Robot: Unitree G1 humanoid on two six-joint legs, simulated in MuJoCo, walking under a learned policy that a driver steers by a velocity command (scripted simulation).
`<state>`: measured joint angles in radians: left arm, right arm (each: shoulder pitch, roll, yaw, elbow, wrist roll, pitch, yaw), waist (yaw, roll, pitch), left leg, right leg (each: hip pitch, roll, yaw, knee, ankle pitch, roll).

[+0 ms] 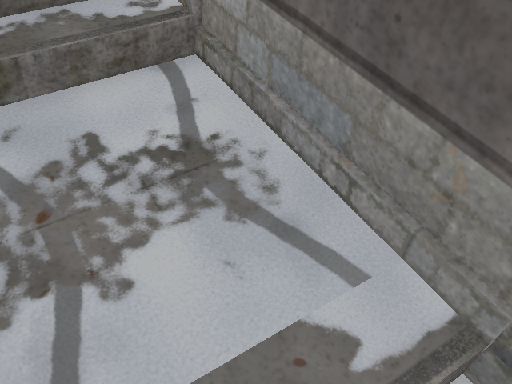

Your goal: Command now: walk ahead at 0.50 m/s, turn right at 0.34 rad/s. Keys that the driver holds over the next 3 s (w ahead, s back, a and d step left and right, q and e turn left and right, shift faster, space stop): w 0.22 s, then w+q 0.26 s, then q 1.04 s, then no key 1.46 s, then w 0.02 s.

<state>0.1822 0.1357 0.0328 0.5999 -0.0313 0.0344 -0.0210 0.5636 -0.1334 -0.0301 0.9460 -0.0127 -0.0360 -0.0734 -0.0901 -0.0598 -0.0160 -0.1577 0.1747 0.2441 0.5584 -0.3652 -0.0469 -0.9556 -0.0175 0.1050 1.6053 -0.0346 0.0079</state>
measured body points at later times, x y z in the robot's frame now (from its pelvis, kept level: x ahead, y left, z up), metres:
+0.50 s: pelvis +0.29 -0.10 +0.02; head +0.30 -0.11 +0.47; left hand +0.23 +0.12 -0.13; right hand +0.54 -0.26 -0.02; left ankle +0.41 +0.03 -0.44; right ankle +0.16 -0.20 -0.73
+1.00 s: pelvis +0.52 -0.11 +0.17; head +0.56 -0.08 +0.62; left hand +0.71 +0.17 +0.11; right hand +0.65 -0.36 +0.06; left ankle +0.46 -0.04 -0.56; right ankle +0.69 -0.17 -0.54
